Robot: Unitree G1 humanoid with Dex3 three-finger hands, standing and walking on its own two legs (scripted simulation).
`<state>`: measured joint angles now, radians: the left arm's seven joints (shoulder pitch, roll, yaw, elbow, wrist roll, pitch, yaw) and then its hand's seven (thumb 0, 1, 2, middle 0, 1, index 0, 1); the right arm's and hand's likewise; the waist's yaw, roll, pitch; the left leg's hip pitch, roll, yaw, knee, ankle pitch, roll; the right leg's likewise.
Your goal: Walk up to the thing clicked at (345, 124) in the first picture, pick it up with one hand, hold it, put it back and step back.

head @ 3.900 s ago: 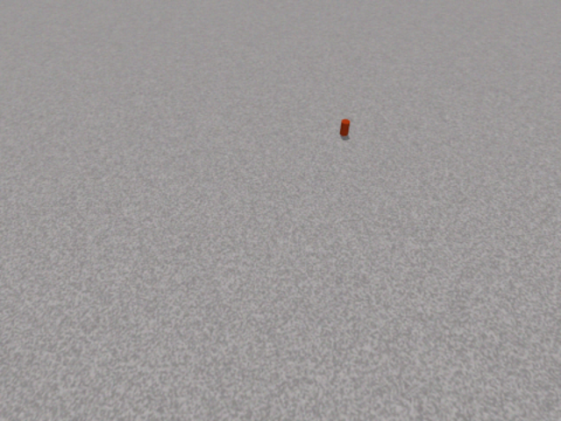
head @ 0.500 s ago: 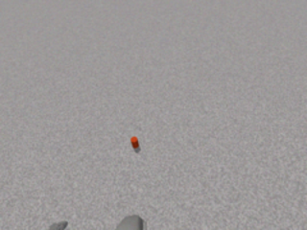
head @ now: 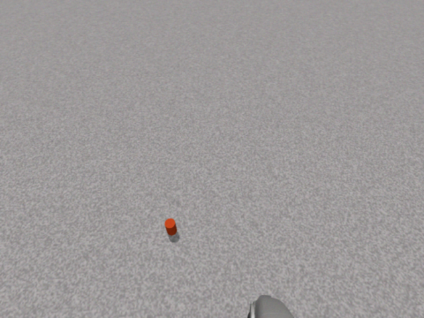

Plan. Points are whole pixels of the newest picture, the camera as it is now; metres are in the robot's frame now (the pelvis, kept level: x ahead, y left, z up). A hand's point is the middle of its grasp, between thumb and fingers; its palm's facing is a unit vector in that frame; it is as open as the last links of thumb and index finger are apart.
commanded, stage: walk up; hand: left
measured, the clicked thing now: (170, 227) +0.60 +0.22 -0.73
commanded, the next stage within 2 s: none
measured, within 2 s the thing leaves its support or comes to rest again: neither
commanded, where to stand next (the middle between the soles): +0.23 -0.01 m, yaw +0 degrees
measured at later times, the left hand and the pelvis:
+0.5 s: hand (92, 295) +0.19 +0.29 -0.16, palm faces -0.01 -0.92 -0.38, open 7.4 cm; pelvis +0.15 +0.01 -0.02, yaw +1 degrees
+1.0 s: hand (116, 244) +0.30 +0.26 -0.15, palm faces -0.04 -0.93 -0.36, open 7.4 cm; pelvis +0.21 +0.00 +0.00, yaw -1 degrees
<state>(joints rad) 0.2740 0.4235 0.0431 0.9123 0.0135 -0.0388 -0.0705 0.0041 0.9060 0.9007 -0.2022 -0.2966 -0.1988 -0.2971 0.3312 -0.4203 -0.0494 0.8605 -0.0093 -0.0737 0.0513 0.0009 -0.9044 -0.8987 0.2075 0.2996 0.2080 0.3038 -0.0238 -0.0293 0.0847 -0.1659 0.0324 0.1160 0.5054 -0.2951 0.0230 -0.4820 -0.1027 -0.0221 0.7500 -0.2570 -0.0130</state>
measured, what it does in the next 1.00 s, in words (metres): walks ahead: right foot, then left foot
